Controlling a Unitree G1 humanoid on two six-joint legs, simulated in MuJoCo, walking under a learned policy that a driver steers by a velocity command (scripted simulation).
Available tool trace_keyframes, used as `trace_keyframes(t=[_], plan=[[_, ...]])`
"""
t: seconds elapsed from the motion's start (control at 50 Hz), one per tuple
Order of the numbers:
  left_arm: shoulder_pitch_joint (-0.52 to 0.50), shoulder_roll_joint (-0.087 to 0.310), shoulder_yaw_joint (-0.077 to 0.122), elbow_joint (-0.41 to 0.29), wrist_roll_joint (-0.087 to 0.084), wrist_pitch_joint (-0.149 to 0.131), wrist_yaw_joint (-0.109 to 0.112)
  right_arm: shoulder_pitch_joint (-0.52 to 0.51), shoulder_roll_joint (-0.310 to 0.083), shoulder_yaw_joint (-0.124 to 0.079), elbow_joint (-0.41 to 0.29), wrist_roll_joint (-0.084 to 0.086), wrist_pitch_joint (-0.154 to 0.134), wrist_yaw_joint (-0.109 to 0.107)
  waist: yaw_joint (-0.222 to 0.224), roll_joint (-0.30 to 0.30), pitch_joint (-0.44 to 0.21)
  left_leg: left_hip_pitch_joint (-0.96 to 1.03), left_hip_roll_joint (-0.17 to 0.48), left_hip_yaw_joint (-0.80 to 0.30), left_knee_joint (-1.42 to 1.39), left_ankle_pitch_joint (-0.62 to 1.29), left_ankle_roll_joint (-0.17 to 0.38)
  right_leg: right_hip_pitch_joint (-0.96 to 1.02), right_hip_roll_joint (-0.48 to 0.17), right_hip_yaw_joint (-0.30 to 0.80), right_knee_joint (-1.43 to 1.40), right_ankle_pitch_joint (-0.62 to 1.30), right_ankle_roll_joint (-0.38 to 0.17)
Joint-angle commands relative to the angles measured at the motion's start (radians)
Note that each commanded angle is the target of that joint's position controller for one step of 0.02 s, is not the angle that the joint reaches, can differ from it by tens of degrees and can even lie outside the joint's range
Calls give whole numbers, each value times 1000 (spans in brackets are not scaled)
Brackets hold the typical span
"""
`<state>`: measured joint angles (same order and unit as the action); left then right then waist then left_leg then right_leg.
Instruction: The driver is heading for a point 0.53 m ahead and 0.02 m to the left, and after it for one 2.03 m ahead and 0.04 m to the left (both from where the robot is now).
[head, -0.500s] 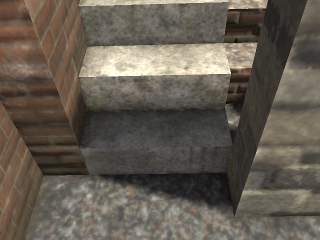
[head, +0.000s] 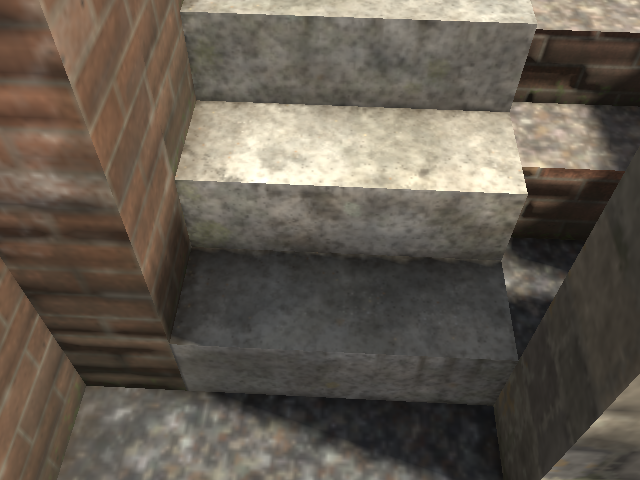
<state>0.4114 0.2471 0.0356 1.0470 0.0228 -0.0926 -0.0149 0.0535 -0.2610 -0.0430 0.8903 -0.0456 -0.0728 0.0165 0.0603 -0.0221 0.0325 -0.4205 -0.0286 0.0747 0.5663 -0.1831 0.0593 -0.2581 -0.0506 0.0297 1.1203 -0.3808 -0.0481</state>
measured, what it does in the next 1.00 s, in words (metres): walks ahead: right foot, then left foot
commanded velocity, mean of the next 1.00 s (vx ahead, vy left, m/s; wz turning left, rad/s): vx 0.49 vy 0.00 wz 0.00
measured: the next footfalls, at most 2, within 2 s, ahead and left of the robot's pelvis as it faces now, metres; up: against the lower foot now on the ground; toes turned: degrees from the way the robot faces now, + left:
right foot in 0.38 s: +0.36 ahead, -0.11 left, +0.00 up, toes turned -3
left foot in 0.72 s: +0.41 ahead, +0.10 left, +0.00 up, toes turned -3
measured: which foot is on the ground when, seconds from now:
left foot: down 0.00-0.38, up 0.40-0.70, down 0.72-1.00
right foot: up 0.00-0.36, down 0.38-1.00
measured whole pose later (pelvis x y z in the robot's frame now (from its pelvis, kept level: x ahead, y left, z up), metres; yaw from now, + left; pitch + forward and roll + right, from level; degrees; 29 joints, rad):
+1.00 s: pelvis +0.37 +0.00 +0.02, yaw -1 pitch +0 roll +1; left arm 0.10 0.19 -0.03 0.94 0.00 -0.06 0.02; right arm 0.19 -0.13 0.03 0.80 -0.04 -0.08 -0.03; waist 0.01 -0.01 -0.03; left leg -0.16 -0.05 0.03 0.34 -0.19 0.04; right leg -0.10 -0.01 -0.06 0.37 -0.28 -0.02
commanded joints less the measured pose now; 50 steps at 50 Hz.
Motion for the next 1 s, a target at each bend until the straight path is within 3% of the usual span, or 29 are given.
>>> trace_keyframes(t=[0.02, 0.06, 0.14, 0.26, 0.3, 0.34, 0.36, 0.38, 0.4, 0.42, 0.44, 0.46, 0.5, 0.52, 0.56, 0.6, 0.64, 0.7, 0.72, 0.74, 0.76, 0.78, 0.8, 0.82, 0.84, 0.86, 0.88, 0.94, 1.0], plan=[[-8, 59, 16, -71, 30, -9, -12, 110, -82, -22, 10, 26, -7, -16, -35, 90, -23, 242, 276, -376, -397, -68, 150, -303, -70, 27, 25, 102, -14], [4, 21, 6, -70, 44, 23, -4, 131, -88, -18, 30, 29, -21, -13, -4, 105, -27, 162, 250, -284, -411, 49, 160, -209, -58, -3, -32, 73, 4], [-154, 11, -8, -135, 37, 49, 6, 227, -83, -17, 74, 39, -52, -5, -23, 114, 40, 147, 232, -195, -479, 85, 183, -264, -73, -51, -247, 187, 35], [-387, 21, -9, -212, 11, 29, 0, 312, -113, -19, 98, 56, -56, -12, -89, 64, 46, 284, 223, -143, -462, 181, 147, -234, -21, -83, -517, 378, 43], [-442, 34, -4, -245, 19, 9, 8, 335, -113, -19, 101, 39, -53, -21, -99, 30, 35, 380, 244, -131, -399, 378, 122, -244, -3, -78, -553, 356, 24], [-390, 31, 1, -239, 25, -2, 12, 334, -112, -17, 99, 39, -48, -23, -75, 63, -15, 443, 238, -113, -259, 614, 96, -176, 35, -97, -606, 267, -3], [-302, 36, 7, -215, 29, -11, 16, 336, -108, -14, 101, 44, -44, -22, -36, 58, -62, 447, 215, -94, -133, 711, 81, -72, 64, -117, -675, 281, -24], [-161, 50, 14, -174, 43, -33, 36, 295, -80, 3, 76, 42, -34, -30, 32, 58, -159, 380, 172, -84, 41, 720, 60, 129, 27, -76, -709, 392, -39], [8, 151, 38, -146, 60, -41, 52, 278, -56, 16, 27, 50, -33, -33, 81, -32, -294, 207, 119, -37, 303, 358, 35, 367, -189, 136, -710, 468, -75], [43, 255, 75, -113, 46, -30, 43, 426, 36, 30, 26, 72, -24, -20, 3, -268, -371, -103, -38, -24, 599, -291, 20, 572, -378, 471, -740, 572, -229], [22, 172, 66, -120, 22, -21, 47, 420, -23, 11, 73, 48, -6, -31, 7, -53, -280, -158, -7, -127, 742, -308, 26, 462, -352, 488, -781, 557, -210], [-112, 106, 39, -158, 3, -23, 45, 352, 25, 26, 42, 27, -1, -43, -34, -38, -163, -177, 22, -122, 744, -251, 15, 326, -289, 328, -813, 597, -186], [-232, 21, 4, -187, 6, -23, 41, 315, 7, 21, 18, 11, 16, -56, -91, -4, -101, -73, 71, -132, 585, -208, -14, 158, -225, 155, -850, 791, -149], [-242, 16, -5, -179, 7, -29, 45, 323, 9, 22, 12, 0, 36, -57, -111, -19, -97, 19, 63, -120, 525, -183, -29, 79, -194, 91, -852, 855, -136], [-259, 26, -15, -169, 10, -42, 48, 336, 52, 35, 1, 4, 56, -58, -147, -50, -103, 137, 44, -87, 319, -157, -45, 5, -141, -1, -836, 936, -108], [-258, 57, -9, -163, 4, -45, 45, 279, 80, 52, -18, 10, 58, -59, -123, -113, -109, 168, 22, -48, 126, -119, -55, 26, -115, -12, -829, 851, -93], [-237, 73, -1, -155, -4, -38, 43, 235, 76, 60, -35, 19, 46, -63, -92, -137, -124, 162, 18, -27, 14, -75, -57, 78, -127, 37, -835, 712, -100], [-260, 66, -1, -157, -29, -29, 39, 217, 82, 69, -40, 19, 8, -59, -93, -74, -141, 281, 45, -27, -133, 107, -44, 52, -90, 77, -831, 372, -70], [-244, 61, 2, -141, -37, -21, 39, 283, 61, 57, -43, -4, 4, -62, -107, -55, -128, 342, 51, -35, -85, 42, -30, -16, -65, 66, -797, 258, -85], [-292, 15, -16, -169, -55, 3, 25, 286, 94, 75, -52, -16, -7, -46, -117, 88, -86, 311, 124, -141, -223, 99, -15, -33, -72, 51, -716, 403, -62], [-234, -34, -33, -188, -66, 11, 16, 180, 43, 66, -86, -3, -9, -40, -30, 268, -47, 256, 151, -198, -255, 213, -1, -5, -5, -6, -716, 442, -34], [-226, -36, -48, -182, -48, 13, 16, 60, 87, 78, -126, 16, -9, -37, 4, 261, -44, 215, 159, -207, -280, 301, 0, 62, -32, -1, -797, 385, -9], [-236, 30, -31, -173, -30, 18, 20, 94, 83, 76, -136, 40, -22, -33, -12, 186, -60, 274, 138, -186, -234, 388, -17, 66, -36, 1, -790, 380, 0], [-239, 41, -33, -159, -28, 19, 23, 146, 86, 76, -123, 26, -28, -29, -36, 110, -115, 336, 140, -182, -221, 511, -23, 93, -52, 3, -798, 452, 10], [-246, 52, -29, -154, -37, 23, 25, 179, 64, 70, -121, 27, -37, -35, -38, 81, -135, 376, 140, -182, -207, 550, -30, 102, -47, 5, -788, 499, 15], [-256, 42, -32, -156, -41, 26, 27, 193, 57, 66, -120, 31, -39, -40, -42, 72, -149, 393, 136, -179, -207, 559, -34, 110, -51, 3, -792, 517, 20], [-259, 21, -39, -145, -35, 24, 42, 206, 28, 53, -116, 25, -35, -57, -43, -1, -182, 422, 135, -193, -215, 455, -17, 128, -45, -1, -788, 444, 17], [-298, 19, -50, -142, -25, 30, 33, 134, 37, 48, -152, 5, -20, -52, -38, 26, -98, 347, 132, -203, -254, 232, 4, 97, -45, -22, -770, 303, 9], [-337, 23, -57, -146, -26, 26, 35, 103, 67, 54, -168, 5, -24, -46, -40, 22, -67, 333, 130, -196, -262, 314, -11, 103, -72, -3, -804, 389, 17]])
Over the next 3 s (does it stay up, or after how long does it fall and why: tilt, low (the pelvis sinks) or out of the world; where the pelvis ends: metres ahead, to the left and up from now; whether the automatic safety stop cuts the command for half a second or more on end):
stays up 0.38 0.02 0.03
